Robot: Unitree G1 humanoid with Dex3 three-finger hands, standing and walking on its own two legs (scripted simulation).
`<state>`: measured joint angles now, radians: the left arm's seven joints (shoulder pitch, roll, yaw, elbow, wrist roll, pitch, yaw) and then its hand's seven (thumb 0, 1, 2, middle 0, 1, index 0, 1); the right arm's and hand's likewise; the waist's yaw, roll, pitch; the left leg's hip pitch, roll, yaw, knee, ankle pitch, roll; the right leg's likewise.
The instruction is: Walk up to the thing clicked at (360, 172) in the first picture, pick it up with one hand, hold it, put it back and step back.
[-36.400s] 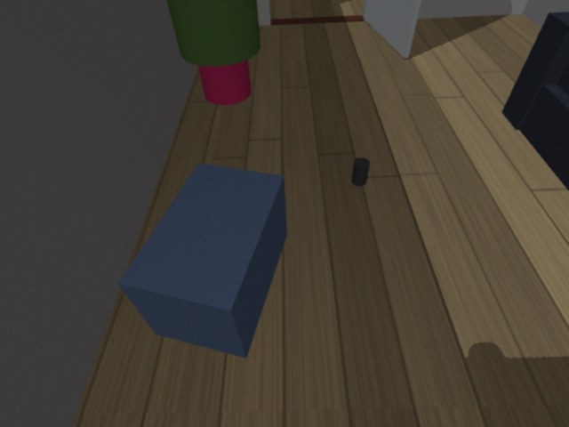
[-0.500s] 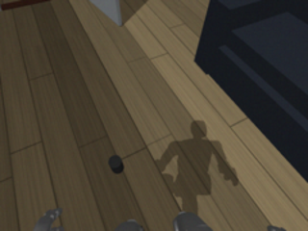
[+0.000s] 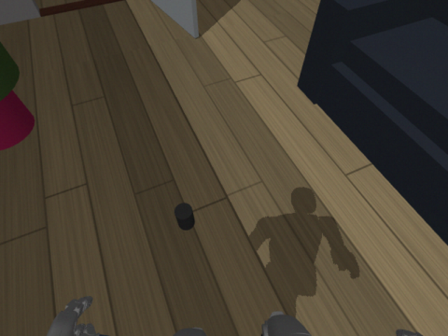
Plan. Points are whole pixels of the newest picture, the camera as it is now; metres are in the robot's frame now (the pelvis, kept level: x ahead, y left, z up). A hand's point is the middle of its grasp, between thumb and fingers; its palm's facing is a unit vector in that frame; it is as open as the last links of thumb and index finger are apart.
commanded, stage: step back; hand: left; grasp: from the side
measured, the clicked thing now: (185, 216) +0.62 +0.21 -0.69
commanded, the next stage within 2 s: none
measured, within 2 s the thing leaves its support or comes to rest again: neither
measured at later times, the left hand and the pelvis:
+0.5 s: hand out of the picture -0.07 +0.23 -0.13, palm faces -0.06 -0.91 -0.41, open 7.4 cm; pelvis -0.15 -0.03 +0.01, yaw -4 degrees
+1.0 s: hand out of the picture -0.22 +0.23 -0.15, palm faces -0.07 -0.92 -0.40, open 7.4 cm; pelvis -0.33 -0.05 +0.00, yaw -4 degrees
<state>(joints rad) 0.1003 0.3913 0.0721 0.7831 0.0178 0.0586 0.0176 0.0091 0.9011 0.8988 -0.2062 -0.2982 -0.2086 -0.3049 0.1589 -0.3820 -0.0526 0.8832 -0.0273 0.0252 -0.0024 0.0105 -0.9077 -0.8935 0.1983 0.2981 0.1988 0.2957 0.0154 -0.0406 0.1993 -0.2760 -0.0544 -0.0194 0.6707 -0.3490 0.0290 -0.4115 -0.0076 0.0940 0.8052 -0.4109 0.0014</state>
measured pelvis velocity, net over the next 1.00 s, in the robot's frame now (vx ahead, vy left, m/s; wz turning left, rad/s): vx -0.33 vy -0.05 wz -0.07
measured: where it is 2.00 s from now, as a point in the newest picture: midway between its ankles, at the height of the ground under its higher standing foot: outside the picture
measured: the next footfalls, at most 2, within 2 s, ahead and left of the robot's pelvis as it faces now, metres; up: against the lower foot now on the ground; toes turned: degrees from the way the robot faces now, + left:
right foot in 0.34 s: -0.11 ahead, -0.16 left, +0.00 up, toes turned -2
left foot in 0.66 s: -0.18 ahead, +0.09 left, +0.00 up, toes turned -2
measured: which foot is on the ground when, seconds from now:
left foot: down 0.00-0.36, up 0.38-0.64, down 0.66-1.00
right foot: up 0.00-0.32, down 0.34-0.68, up 0.70-1.00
